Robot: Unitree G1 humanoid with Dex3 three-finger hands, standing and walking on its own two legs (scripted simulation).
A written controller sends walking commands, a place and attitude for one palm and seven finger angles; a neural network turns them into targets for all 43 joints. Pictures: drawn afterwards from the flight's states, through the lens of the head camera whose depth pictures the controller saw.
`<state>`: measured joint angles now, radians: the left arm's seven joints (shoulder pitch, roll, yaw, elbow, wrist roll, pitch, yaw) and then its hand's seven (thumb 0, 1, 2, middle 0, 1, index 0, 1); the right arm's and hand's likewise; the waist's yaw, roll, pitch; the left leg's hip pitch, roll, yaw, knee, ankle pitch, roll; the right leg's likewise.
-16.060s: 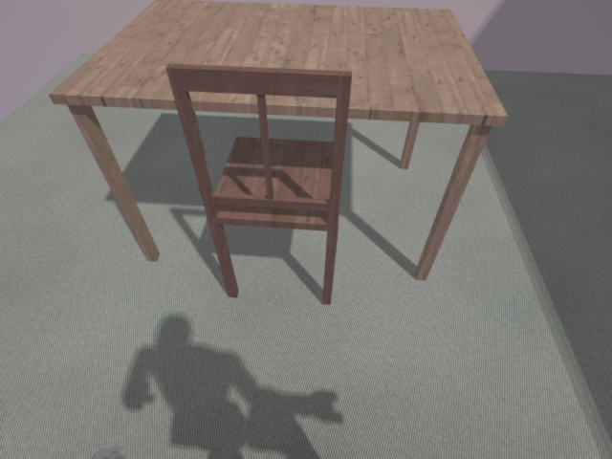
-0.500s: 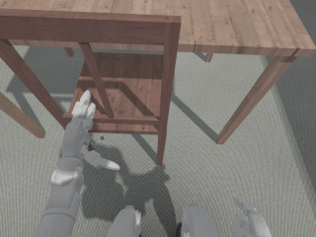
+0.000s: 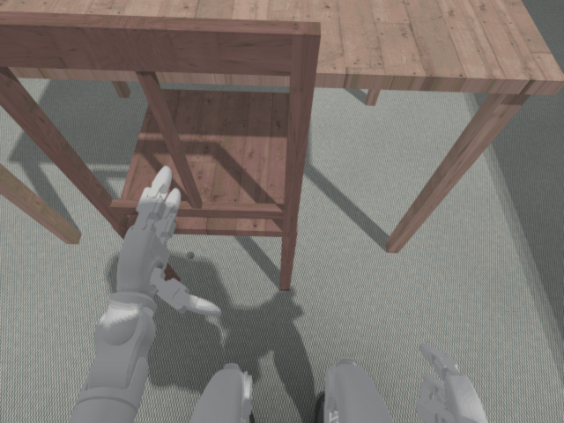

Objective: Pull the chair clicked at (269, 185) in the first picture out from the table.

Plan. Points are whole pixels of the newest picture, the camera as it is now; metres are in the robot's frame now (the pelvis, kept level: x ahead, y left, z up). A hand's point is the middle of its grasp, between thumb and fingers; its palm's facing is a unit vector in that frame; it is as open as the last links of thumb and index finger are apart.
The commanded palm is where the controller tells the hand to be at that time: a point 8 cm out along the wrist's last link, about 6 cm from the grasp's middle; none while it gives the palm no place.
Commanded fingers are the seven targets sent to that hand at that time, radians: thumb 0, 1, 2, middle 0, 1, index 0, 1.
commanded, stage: aim the fingers beside a spindle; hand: left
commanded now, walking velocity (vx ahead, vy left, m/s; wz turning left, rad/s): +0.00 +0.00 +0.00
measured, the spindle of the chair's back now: (177, 153) +0.49 +0.18 +0.04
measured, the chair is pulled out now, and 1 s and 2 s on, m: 0.00 0.00 -0.02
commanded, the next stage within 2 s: push the fingers through the gap in 0.52 s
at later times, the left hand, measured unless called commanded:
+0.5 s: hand (188, 248) +0.34 +0.14 +0.02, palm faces -0.03 -1.00 -0.04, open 16.9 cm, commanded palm +0.32 +0.19 +0.02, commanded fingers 0.00 -0.50 0.30 -0.06 -0.08 -0.06 -0.08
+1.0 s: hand (194, 227) +0.37 +0.13 +0.03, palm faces -0.05 -1.00 -0.03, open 16.9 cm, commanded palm +0.36 +0.19 +0.03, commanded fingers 0.00 -0.50 0.30 -0.06 -0.08 -0.06 -0.08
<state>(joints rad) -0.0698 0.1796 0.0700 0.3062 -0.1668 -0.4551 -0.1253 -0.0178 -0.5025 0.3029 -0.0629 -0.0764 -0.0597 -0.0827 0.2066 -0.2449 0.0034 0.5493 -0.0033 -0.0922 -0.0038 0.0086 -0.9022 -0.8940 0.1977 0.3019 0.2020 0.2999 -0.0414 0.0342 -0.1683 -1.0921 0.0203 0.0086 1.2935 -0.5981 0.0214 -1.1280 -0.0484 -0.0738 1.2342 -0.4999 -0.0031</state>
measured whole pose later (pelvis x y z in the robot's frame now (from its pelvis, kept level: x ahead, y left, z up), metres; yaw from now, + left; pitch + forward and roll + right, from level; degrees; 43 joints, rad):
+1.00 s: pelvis +0.00 +0.00 +0.00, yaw +0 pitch +24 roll -2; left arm -0.24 0.20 0.13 0.47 -0.16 -0.45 -0.12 -0.02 -0.50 0.30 -0.07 -0.08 -0.07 -0.09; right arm 0.21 -0.25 0.01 0.58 -0.01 -0.09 -0.01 0.01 -0.90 -0.89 0.20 0.30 0.20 0.30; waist -0.06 0.03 -0.17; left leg -1.10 0.02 0.01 1.28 -0.59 0.02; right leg -1.14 -0.04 -0.07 1.23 -0.50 -0.01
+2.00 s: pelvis -0.03 +0.00 -0.01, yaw +0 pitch +23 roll -2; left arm -0.51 0.22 0.18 0.81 -0.11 -0.54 -0.09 -0.02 -0.50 0.30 -0.13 -0.11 -0.06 -0.08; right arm 0.27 -0.26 0.02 0.62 -0.01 -0.05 0.00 0.01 -0.90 -0.89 0.20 0.30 0.20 0.30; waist -0.08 0.03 -0.16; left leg -1.16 0.01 0.02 1.30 -0.55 0.03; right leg -1.20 -0.05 -0.06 1.24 -0.44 0.00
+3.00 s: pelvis +0.00 +0.00 +0.00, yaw +0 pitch +23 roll -2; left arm -0.15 0.21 0.12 0.44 -0.19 -0.44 -0.19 -0.02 -0.50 0.30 -0.06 -0.08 -0.06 -0.08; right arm 0.21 -0.26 0.01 0.57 0.01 -0.08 -0.01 0.01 -0.90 -0.89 0.20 0.30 0.20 0.30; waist -0.04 0.03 -0.18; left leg -1.10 0.02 0.00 1.29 -0.60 0.01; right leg -1.13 -0.04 -0.08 1.23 -0.51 -0.01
